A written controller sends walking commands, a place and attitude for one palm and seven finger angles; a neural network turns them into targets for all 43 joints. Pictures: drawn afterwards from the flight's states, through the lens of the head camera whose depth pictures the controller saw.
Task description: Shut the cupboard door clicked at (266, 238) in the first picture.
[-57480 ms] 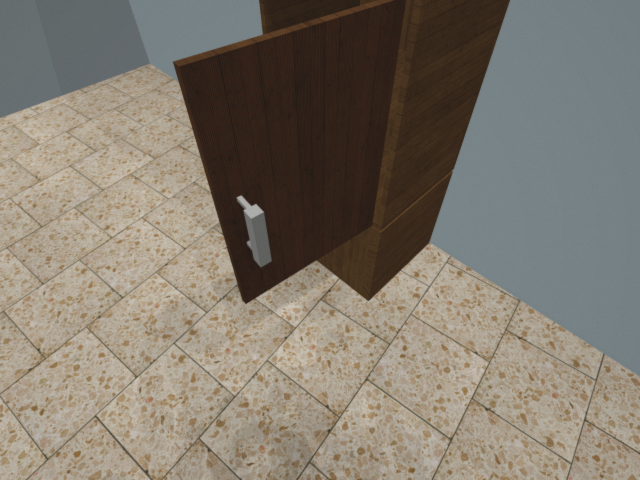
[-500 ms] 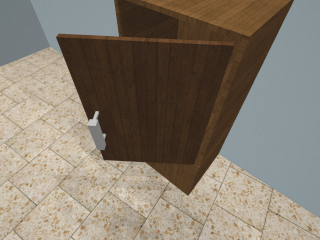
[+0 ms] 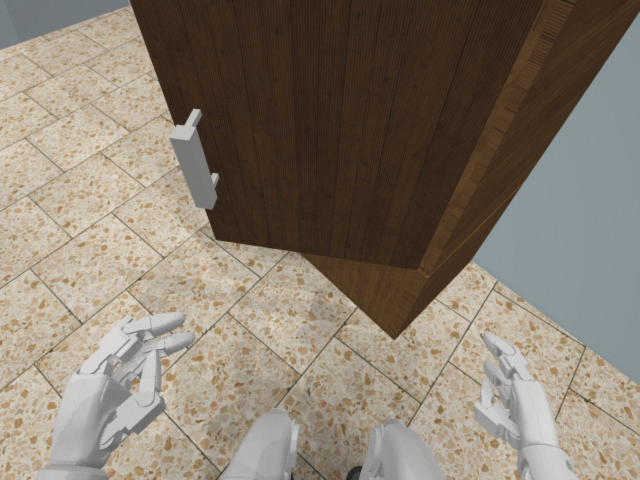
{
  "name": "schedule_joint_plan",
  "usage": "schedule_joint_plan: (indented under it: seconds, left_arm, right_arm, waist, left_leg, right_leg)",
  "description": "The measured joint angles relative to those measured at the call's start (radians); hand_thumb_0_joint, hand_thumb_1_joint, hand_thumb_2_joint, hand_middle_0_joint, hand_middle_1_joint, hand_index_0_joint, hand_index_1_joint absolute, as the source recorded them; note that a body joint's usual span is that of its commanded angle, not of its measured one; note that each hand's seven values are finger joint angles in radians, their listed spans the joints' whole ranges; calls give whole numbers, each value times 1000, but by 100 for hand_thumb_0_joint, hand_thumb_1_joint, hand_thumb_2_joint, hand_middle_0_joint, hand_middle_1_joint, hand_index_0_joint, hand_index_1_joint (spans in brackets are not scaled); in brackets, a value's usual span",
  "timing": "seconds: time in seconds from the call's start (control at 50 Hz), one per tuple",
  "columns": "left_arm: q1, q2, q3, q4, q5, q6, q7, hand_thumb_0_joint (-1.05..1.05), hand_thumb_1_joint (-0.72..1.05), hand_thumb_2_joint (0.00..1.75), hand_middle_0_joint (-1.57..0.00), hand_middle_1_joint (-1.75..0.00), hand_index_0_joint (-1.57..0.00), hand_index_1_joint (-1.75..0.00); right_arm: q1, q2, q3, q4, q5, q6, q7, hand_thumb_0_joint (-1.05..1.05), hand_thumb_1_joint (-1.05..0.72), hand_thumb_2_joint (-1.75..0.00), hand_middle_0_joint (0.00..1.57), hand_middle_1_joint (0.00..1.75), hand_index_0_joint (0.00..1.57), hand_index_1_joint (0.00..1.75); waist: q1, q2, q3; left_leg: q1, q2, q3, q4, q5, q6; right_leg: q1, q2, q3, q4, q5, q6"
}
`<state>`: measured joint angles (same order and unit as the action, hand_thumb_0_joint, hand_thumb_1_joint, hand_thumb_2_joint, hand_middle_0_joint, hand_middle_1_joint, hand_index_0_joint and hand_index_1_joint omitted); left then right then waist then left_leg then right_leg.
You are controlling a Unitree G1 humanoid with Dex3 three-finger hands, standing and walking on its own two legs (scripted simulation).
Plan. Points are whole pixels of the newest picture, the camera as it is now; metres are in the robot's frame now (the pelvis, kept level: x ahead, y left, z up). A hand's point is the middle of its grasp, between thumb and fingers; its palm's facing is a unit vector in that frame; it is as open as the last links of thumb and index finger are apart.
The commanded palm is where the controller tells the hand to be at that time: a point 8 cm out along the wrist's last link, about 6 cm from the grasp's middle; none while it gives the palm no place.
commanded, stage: raise the hand and make a fist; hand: left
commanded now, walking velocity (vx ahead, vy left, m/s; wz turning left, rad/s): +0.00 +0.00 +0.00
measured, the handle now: (201, 160) +0.52 +0.25 +0.05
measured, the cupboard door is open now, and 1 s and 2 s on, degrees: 37 37 37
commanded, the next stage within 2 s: bring the fist close to the handle in 1.38 s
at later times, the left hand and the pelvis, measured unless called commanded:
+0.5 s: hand (173, 359) +0.23 +0.19 +0.05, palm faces -0.04 -1.00 -0.03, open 3.4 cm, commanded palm +0.20 +0.24 +0.05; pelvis +0.02 +0.01 +0.01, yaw -1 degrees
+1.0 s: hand (161, 341) +0.25 +0.21 +0.05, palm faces -0.04 -1.00 -0.04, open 3.1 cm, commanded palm +0.22 +0.26 +0.05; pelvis +0.02 +0.02 +0.01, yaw -1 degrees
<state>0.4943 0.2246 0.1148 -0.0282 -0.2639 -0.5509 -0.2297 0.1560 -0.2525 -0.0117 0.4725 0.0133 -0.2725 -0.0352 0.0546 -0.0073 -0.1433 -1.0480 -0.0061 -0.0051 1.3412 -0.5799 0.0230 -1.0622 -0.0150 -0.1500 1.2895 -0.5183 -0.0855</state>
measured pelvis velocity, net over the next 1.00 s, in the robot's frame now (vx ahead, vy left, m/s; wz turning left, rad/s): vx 0.02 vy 0.02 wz -0.02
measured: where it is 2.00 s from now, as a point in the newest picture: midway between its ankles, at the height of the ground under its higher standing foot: outside the picture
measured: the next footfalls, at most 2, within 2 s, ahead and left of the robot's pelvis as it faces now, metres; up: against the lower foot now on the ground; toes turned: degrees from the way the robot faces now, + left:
none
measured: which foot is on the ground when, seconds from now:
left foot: down 0.00-1.00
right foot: down 0.00-1.00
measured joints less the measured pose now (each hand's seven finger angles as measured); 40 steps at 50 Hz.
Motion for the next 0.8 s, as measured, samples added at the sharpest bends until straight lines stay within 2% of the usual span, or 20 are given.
schedule_joint_plan:
  seconds: [0.06, 0.14, 0.2, 0.24, 0.3, 0.38, 0.44, 0.58, 0.8]
  left_arm:
    - [-47, 7, 0, -22, -9, 14, -43, 2, 90, 90, -58, -71, -58, -71]
    - [-104, 12, 14, 0, -23, 122, -90, 2, 90, 90, -65, -79, -65, -79]
    - [-99, 7, 35, 6, -30, 176, -84, 2, 90, 90, -70, -85, -71, -85]
    - [-80, 2, 45, 1, -32, 173, -68, 2, 90, 90, -74, -89, -74, -89]
    - [-50, -5, 50, -6, -31, 134, -53, 2, 90, 90, -79, -95, -80, -95]
    - [-38, -6, 42, 7, -30, 84, -56, 2, 90, 90, -87, -103, -87, -103]
    - [-43, -1, 33, 18, -28, 69, -61, 2, 90, 90, -92, -109, -92, -109]
    - [-57, 7, 26, 1, -27, 68, -48, 2, 90, 90, -105, -123, -105, -123]
    - [-85, 15, 18, 10, -12, 96, -40, 2, 90, 90, -124, -144, -124, -144]
  right_arm:
    - [-4, 20, 25, 25, 3, 9, -6, 1, -90, -90, 20, 30, 20, 30]
    - [7, 54, 36, 48, 15, 43, -9, 1, -90, -90, 20, 30, 20, 30]
    - [29, 70, 28, 56, 16, 64, -9, 1, -90, -90, 20, 30, 20, 30]
    - [47, 70, 20, 60, 14, 70, -9, 1, -90, -90, 20, 30, 20, 30]
    - [69, 56, 5, 62, 9, 75, -8, 1, -90, -90, 20, 30, 20, 30]
    - [79, 26, -8, 56, 8, 81, -10, 1, -90, -90, 20, 30, 20, 30]
    - [76, 8, -14, 46, 8, 83, -14, 1, -90, -90, 20, 30, 20, 30]
    - [57, 8, -12, 16, 4, 96, -13, 1, -90, -90, 20, 30, 20, 30]
    - [56, 28, 29, -19, -2, 120, -1, 1, -90, -90, 20, 30, 20, 30]
  waist:
    - [1, 18, -5]
    - [-15, 27, -9]
    - [-31, 30, -12]
    - [-39, 30, -16]
    - [-45, 28, -23]
    - [-47, 27, -26]
    - [-46, 23, -25]
    - [-47, 18, -24]
    - [-41, 25, -30]
  left_leg:
    - [-27, 4, -16, 14, -5, -5]
    - [-29, 10, -13, 6, -9, -8]
    - [-10, 13, -5, -16, -9, -8]
    - [5, 13, 2, -32, -8, -7]
    - [18, 11, 8, -46, -8, -3]
    - [13, 7, 12, -42, -12, 4]
    - [3, 6, 14, -31, -17, 9]
    - [-1, 5, 15, -20, -23, 18]
    - [6, 0, 13, -30, -18, 28]
  right_leg:
    - [-18, 4, -16, 2, -3, -4]
    - [-24, 11, -12, -6, -3, -5]
    - [-10, 15, -3, -23, -2, -2]
    - [1, 17, 5, -36, -1, 1]
    - [11, 16, 12, -46, -1, 6]
    - [6, 13, 16, -42, -5, 11]
    - [-3, 12, 18, -33, -8, 14]
    - [-4, 11, 19, -30, -8, 22]
    - [11, 7, 18, -48, 0, 33]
